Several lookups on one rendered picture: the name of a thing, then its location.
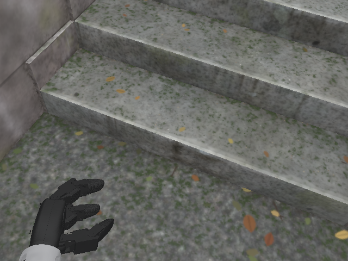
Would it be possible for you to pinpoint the robot left hand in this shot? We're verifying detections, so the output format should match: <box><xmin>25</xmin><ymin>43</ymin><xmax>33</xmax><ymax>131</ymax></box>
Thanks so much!
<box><xmin>29</xmin><ymin>178</ymin><xmax>114</xmax><ymax>255</ymax></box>

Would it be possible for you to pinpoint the robot left forearm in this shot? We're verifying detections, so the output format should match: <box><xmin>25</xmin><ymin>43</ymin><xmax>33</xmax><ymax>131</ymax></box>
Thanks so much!
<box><xmin>19</xmin><ymin>244</ymin><xmax>61</xmax><ymax>261</ymax></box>

